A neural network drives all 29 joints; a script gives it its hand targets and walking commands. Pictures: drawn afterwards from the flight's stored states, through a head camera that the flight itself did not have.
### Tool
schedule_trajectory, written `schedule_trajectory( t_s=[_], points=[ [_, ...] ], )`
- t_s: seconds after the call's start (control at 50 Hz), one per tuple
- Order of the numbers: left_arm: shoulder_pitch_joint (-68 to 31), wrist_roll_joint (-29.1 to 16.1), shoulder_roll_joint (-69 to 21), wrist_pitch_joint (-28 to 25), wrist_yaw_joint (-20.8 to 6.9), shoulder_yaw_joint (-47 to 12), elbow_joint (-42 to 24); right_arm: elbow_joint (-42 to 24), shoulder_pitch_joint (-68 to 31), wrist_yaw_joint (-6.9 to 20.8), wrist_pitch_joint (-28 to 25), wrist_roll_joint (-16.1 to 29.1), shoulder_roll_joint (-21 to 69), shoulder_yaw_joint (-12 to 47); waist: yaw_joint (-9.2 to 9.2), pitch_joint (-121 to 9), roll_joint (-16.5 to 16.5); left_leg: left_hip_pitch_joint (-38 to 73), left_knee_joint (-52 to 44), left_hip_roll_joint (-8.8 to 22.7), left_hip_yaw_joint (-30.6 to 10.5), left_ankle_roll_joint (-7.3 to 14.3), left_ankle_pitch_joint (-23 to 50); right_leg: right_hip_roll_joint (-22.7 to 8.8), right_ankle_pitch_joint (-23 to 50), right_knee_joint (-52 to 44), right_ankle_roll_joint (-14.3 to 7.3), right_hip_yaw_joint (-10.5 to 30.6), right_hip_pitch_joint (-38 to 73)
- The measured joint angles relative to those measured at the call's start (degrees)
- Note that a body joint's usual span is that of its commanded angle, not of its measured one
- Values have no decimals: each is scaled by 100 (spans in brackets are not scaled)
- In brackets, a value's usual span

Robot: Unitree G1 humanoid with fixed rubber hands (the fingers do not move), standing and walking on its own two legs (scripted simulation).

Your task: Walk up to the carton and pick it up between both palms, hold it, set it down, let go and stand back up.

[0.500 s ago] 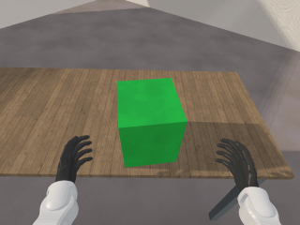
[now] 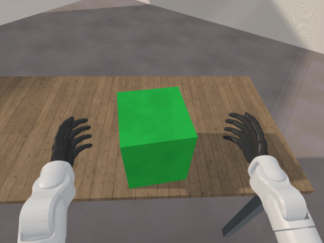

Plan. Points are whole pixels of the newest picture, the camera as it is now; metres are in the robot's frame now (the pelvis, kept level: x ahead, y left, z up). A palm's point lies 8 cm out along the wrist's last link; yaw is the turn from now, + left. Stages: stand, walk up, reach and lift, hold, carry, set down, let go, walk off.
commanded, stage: reach and lift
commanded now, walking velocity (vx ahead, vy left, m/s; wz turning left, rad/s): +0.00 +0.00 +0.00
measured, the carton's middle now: (153, 138) +0.39 +0.04 +0.03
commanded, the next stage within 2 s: none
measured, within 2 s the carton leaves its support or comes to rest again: neither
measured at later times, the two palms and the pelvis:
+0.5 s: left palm (63, 120) +0.33 +0.23 +0.16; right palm (240, 107) +0.39 -0.16 +0.16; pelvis -0.01 +0.00 +0.00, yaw +1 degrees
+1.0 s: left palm (68, 93) +0.40 +0.23 +0.18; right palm (225, 83) +0.45 -0.13 +0.18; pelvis +0.00 +0.00 +0.00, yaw +2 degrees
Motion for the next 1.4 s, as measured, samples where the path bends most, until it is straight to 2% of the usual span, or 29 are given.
schedule_trajectory(
  t_s=[0.18,0.32,0.5,0.62,0.8,0.92,1.06,1.2,1.28,1.4],
  points=[
    [-765,40,39,265,-90,311,437,474,-903,-69,179,234,-212,142,-41,-30,-3,-131,56,14,10,-8,4,25,19,53,-11,33,-143],
    [-1580,89,113,315,-64,412,1288,1379,-1790,-23,307,224,-224,210,20,-159,-59,-364,166,9,-21,-8,10,25,28,146,-19,27,-361],
    [-2465,97,311,363,34,370,1916,2407,-2793,9,318,266,-163,243,50,-305,-109,-648,357,12,-121,-15,-43,24,11,218,-23,-45,-553],
    [-3040,89,435,264,38,279,2637,3227,-3436,60,307,284,-150,281,47,-398,-50,-767,432,-4,-191,-5,-71,5,1,216,-12,-101,-606],
    [-3836,9,597,-47,62,70,3708,4102,-4227,60,207,241,-128,330,88,-452,2,-912,479,-4,-230,-4,-90,8,1,205,-8,-127,-710],
    [-4331,-40,717,-401,57,-47,4555,4776,-4653,94,104,242,-140,359,140,-515,1,-1017,511,15,-263,-17,-116,27,-15,201,-20,-154,-785],
    [-4172,176,618,-944,-80,-76,5040,5239,-4634,96,-280,112,17,398,124,-562,41,-1003,555,33,-331,-28,-179,39,-60,161,-23,-225,-699],
    [-3436,303,354,-1703,-173,-47,5051,5162,-3981,47,-864,-133,287,409,72,-499,-5,-1054,626,16,-338,-21,-166,11,-88,188,-19,-284,-692],
    [-3266,337,234,-2177,-131,-59,5264,5197,-3734,60,-1171,-363,468,273,73,-511,-5,-1248,683,10,-355,-12,-158,4,-57,238,-20,-308,-871],
    [-3786,217,160,-3041,90,-160,6333,5771,-4002,153,-1545,-760,643,-56,156,-675,11,-1807,830,-24,-379,-1,-66,-22,43,357,-17,-303,-1412]
  ],
)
